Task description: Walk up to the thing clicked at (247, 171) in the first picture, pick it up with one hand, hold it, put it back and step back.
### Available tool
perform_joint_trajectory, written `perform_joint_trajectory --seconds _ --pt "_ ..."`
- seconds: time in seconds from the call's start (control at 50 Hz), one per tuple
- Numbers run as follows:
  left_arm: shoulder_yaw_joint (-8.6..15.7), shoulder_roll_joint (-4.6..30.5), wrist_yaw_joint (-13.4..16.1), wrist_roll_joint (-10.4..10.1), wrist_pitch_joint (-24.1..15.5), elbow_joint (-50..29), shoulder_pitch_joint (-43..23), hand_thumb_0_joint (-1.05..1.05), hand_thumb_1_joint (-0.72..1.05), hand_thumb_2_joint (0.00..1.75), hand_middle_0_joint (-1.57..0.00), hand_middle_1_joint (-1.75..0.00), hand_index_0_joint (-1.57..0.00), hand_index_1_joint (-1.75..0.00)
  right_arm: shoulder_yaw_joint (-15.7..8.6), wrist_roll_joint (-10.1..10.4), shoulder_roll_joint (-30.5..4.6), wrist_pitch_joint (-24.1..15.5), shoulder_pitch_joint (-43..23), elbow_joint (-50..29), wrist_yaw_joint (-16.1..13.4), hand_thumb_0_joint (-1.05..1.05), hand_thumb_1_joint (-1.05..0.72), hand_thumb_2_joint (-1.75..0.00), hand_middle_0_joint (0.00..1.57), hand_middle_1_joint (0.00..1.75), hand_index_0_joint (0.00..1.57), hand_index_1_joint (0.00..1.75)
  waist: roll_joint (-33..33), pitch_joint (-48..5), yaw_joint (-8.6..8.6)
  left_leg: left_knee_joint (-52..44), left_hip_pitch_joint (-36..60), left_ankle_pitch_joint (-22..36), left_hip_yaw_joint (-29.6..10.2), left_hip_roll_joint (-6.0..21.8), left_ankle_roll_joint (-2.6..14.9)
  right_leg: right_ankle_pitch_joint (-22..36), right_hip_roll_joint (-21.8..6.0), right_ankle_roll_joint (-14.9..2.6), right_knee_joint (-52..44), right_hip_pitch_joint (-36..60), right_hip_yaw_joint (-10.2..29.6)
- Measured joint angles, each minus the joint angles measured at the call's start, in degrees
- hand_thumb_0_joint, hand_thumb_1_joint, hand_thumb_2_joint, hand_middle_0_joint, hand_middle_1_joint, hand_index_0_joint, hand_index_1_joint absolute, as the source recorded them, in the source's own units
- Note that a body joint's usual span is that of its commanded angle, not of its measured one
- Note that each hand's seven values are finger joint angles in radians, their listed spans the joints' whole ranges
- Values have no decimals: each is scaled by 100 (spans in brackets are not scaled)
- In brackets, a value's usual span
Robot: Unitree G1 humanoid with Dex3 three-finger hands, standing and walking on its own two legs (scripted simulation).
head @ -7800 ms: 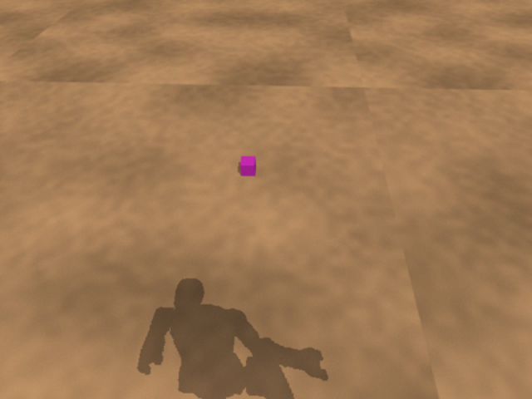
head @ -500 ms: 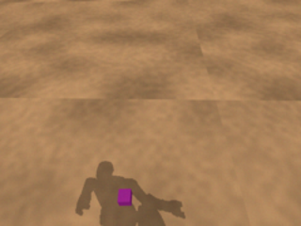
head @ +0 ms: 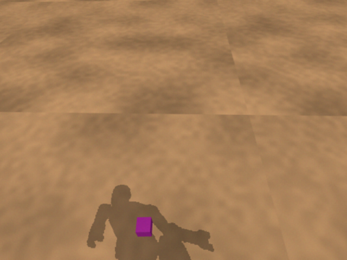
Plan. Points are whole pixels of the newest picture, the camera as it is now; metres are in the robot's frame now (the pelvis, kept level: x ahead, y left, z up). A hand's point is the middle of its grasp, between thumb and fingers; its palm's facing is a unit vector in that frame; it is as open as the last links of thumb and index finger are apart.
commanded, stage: stand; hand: left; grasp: from above
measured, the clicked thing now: (144, 226) +0.44 +0.23 -0.75
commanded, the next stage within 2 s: rise first in 0.44 s
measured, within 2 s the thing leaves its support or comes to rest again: neither
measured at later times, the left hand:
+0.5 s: hand out of the picture +0.07 +0.26 -0.16, palm faces -0.03 -0.94 -0.35, open 7.4 cm
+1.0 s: hand out of the picture +0.13 +0.26 -0.19, palm faces -0.08 -0.92 -0.39, open 12.5 cm
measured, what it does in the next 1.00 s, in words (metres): stands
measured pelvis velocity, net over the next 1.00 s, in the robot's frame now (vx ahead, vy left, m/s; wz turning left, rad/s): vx -0.01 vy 0.01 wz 0.01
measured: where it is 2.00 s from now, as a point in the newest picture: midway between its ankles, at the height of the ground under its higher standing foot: outside the picture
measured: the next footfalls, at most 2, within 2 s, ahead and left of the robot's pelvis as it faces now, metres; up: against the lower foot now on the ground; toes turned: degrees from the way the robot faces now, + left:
none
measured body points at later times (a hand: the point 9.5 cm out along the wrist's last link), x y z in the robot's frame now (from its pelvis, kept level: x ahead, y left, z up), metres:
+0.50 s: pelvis +0.00 +0.00 +0.00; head +0.01 +0.00 +0.45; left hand +0.07 +0.30 -0.13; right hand +0.08 -0.30 -0.13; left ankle -0.01 +0.12 -0.75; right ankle -0.01 -0.13 -0.75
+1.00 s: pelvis -0.01 +0.01 -0.04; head +0.06 +0.02 +0.40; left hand +0.14 +0.31 -0.17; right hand +0.09 -0.25 -0.15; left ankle -0.01 +0.12 -0.75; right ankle -0.01 -0.13 -0.75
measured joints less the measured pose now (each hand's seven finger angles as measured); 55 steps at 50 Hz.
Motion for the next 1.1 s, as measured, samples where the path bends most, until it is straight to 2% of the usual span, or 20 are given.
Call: perform_joint_trajectory --seconds 0.56,0.62,0.66,0.7,0.78,0.94,1.02,1.1 --pt "4 4 2 6 -7 1 -12 0 90 90 -20 -30 -20 -30 4 3 13 3 14 -29 -1 1 -91 -89 20 30 20 30 -31 22 -7 2 0 -19 -4 -29 25 -9 -29 28 -16 13 -2" --pt "177 -88 93 -138 -78 -317 -161 0 86 90 -19 -32 -19 -31 18 256 69 -89 302 -804 -157 1 -92 -90 20 30 20 30 -31 43 -25 378 -458 -133 -64 -38 48 -136 -60 15 348 -414 -47" --pt "353 -126 68 -71 -108 -241 -524 0 80 90 -18 -36 -18 -36 1 316 171 -144 405 -1212 -212 1 -93 -90 20 30 20 30 -47 81 -37 682 -837 -216 -97 -28 51 -218 -67 2 627 -769 -67" --pt "555 -93 -15 106 -96 -180 -854 0 71 91 -16 -43 -17 -43 -37 282 313 -168 462 -1504 -224 1 -94 -90 20 30 20 30 -94 54 -58 1004 -1245 -315 -105 -5 43 -315 -62 -11 944 -1177 -58" --pt "806 -33 -101 436 6 -539 -955 0 49 92 -13 -63 -15 -63 -120 215 559 -178 641 -1932 -181 1 -94 -90 20 30 20 30 -154 -72 -126 1518 -1791 -532 -73 42 34 -505 -43 -27 1444 -1741 0" --pt "798 -144 8 802 634 -1268 -560 0 -3 94 -11 -91 -13 -89 -148 213 637 -209 928 -2484 -107 1 -92 -90 20 30 20 30 -51 -348 -228 2264 -2437 -903 -96 75 67 -810 -48 6 2076 -2333 13" --pt "847 -196 46 920 714 -1630 -324 0 -23 93 -11 -97 -13 -95 -201 169 600 -364 913 -2668 -91 1 -90 -89 20 30 20 30 -33 -485 -214 2917 -2996 -1192 -132 95 81 -1084 -61 21 2696 -2870 12" --pt "847 -212 62 1017 750 -2202 -28 0 -35 93 -11 -101 -12 -99 -240 148 576 -481 820 -2811 -126 1 -89 -89 20 30 20 30 -34 -581 -179 3511 -3503 -1446 -173 113 92 -1329 -71 31 3264 -3356 5"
